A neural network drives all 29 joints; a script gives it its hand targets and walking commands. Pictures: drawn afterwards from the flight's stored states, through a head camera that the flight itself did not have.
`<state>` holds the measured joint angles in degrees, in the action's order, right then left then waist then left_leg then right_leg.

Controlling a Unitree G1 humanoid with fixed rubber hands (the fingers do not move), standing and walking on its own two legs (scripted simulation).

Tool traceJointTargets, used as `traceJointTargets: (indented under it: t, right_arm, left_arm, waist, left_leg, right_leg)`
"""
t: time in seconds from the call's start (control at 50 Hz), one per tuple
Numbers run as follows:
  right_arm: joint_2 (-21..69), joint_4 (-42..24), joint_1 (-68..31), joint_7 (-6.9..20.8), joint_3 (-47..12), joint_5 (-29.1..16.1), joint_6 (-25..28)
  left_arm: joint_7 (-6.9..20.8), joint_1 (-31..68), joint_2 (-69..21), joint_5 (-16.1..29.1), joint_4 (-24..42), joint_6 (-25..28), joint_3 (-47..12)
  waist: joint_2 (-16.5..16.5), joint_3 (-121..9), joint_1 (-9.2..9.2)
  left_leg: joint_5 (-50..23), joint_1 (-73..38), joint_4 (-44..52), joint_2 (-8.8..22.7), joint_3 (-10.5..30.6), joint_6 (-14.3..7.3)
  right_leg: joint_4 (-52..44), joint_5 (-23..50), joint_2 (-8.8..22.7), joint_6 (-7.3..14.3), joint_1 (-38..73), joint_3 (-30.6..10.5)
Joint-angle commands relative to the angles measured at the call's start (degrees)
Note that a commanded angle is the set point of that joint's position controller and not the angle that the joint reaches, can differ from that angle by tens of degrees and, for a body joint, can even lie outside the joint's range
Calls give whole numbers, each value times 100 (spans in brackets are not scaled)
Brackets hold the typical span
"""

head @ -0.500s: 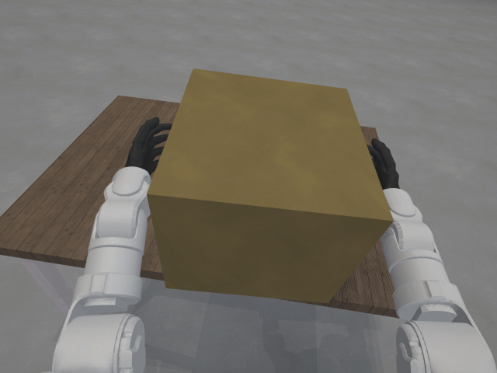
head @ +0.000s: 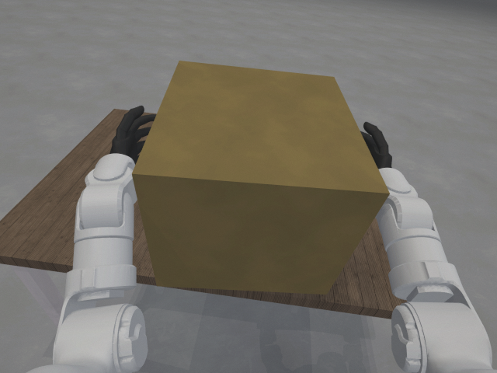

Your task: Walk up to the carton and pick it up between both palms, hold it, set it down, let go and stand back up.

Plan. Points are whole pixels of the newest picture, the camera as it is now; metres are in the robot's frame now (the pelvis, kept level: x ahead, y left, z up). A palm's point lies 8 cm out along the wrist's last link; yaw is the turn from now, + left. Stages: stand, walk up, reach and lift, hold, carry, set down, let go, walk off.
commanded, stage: reach and lift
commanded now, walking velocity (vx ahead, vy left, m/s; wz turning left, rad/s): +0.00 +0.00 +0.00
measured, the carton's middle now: (251, 174) +0.42 -0.01 +0.14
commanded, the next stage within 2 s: hold in 0.98 s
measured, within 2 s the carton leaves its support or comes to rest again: neither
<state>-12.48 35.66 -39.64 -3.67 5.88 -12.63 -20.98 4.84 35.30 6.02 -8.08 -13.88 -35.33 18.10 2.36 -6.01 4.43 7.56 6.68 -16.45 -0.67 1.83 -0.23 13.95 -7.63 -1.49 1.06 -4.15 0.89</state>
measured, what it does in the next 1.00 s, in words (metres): stands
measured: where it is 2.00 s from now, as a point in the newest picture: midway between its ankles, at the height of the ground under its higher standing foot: outside the picture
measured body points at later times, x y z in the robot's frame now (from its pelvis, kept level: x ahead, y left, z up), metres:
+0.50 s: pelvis +0.00 +0.00 +0.00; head -0.06 +0.02 +0.44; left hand +0.39 +0.18 +0.23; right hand +0.38 -0.21 +0.23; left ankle +0.02 +0.11 -0.75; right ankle +0.00 -0.11 -0.75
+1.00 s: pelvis +0.00 +0.00 +0.00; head -0.07 +0.02 +0.44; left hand +0.39 +0.18 +0.25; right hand +0.38 -0.21 +0.25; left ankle +0.02 +0.11 -0.75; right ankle +0.00 -0.11 -0.75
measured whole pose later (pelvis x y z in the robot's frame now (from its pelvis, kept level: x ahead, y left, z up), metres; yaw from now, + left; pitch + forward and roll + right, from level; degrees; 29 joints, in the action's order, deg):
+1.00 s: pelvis +0.00 +0.00 +0.00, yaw -1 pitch -3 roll -1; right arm -15.9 37.7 -48.7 -6.8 2.6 -18.4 -29.7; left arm 5.5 42.0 7.8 -9.2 -13.2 -45.0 19.7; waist 1.4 -8.2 4.6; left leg 8.4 5.5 -16.9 0.1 0.8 -0.2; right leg 12.7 -7.1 -2.2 1.3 -2.6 -0.2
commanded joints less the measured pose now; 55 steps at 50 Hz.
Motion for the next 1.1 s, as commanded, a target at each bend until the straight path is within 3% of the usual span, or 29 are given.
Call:
traceJointTargets:
  t: [0.0,0.06,0.16,0.22,0.32,0.48,0.52,0.6,0.62,0.68,0.8,0.88,0.98,1.0,1.08]
  right_arm:
    - [2996,-1828,-4078,748,-1692,-437,354]
    - [2987,-1962,-4270,687,-1775,-486,244]
    - [2920,-2108,-4107,603,-2015,-853,99]
    - [2823,-2252,-4132,533,-1995,-909,-5]
    - [2881,-1811,-4115,604,-1782,-891,-210]
    - [2877,-1798,-4447,629,-1788,-970,-267]
    - [2799,-1673,-4507,624,-1731,-957,-327]
    - [2892,-1878,-4588,556,-1890,-1004,-356]
    - [2902,-1843,-4570,533,-1822,-1034,-384]
    - [2891,-1839,-4707,502,-1851,-1117,-426]
    - [2892,-1974,-4727,436,-1901,-1197,-514]
    - [2811,-1767,-4695,456,-1766,-1213,-606]
    - [2695,-1356,-4956,563,-1552,-1116,-632]
    - [2709,-1172,-5026,586,-1527,-1088,-634]
    - [2898,-1452,-5209,571,-1729,-1175,-548]
  left_arm:
    - [495,3371,-2896,768,688,147,-2754]
    - [620,3133,-2762,660,300,24,-2405]
    - [642,3131,-2752,608,876,-148,-2450]
    - [652,3017,-2724,658,1007,-288,-2511]
    - [700,3417,-2626,647,943,-384,-2417]
    - [651,3526,-2642,738,820,-474,-2495]
    - [675,3501,-2596,681,663,-533,-2364]
    - [730,3567,-2570,748,814,-537,-2311]
    - [734,3668,-2536,770,764,-541,-2342]
    - [750,3788,-2492,727,728,-570,-2264]
    - [743,3902,-2516,791,933,-588,-2377]
    - [753,3980,-2549,794,980,-672,-2343]
    - [790,4084,-2517,708,413,-726,-2150]
    - [781,4223,-2511,704,416,-703,-2165]
    - [753,4328,-2531,760,479,-606,-2120]
  waist:
    - [-286,-1784,97]
    - [28,-1727,-2]
    - [-174,-1873,-53]
    - [-215,-1801,32]
    - [-321,-1228,68]
    - [-369,-1695,25]
    - [-314,-1601,22]
    - [-68,-1867,-36]
    - [-162,-1781,45]
    - [-218,-1713,-17]
    - [-264,-1995,48]
    - [-387,-1705,50]
    - [-399,-1438,-7]
    - [-400,-1444,21]
    - [-177,-2095,-68]
  left_leg:
    - [-814,-790,39,-120,-134,205]
    - [-614,-577,117,-148,-179,68]
    - [-1298,-894,-12,-148,-179,172]
    - [-1539,-945,-134,-145,-188,234]
    - [-591,-523,199,-95,-235,182]
    - [-992,-721,13,-70,-170,169]
    - [-864,-641,78,-95,-214,160]
    - [-1005,-561,26,-119,-203,81]
    - [-950,-532,51,-124,-203,122]
    - [-883,-453,27,-132,-196,145]
    - [-1312,-727,-103,-119,-131,142]
    - [-1140,-690,-25,-63,-163,220]
    - [-535,-416,182,-21,-180,149]
    - [-482,-373,175,-33,-183,155]
    - [-928,-495,-2,-94,-172,85]
  right_leg:
    - [-116,856,-149,-182,193,142]
    - [-145,998,-90,-255,489,93]
    - [-57,1535,-185,-221,632,53]
    - [-67,1653,-216,-202,636,50]
    - [-165,755,-129,-133,404,2]
    - [-131,1062,-164,-113,391,-6]
    - [-166,950,-165,-111,363,-34]
    - [-91,1396,-155,-183,672,-71]
    - [-85,1364,-138,-190,656,-109]
    - [-70,1311,-161,-170,604,-79]
    - [-41,1680,-185,-199,580,-98]
    - [-115,1192,-227,-83,501,-87]
    - [-227,544,-141,-40,342,-120]
    - [-228,509,-165,-44,335,-77]
    - [-118,1095,-188,-102,520,-129]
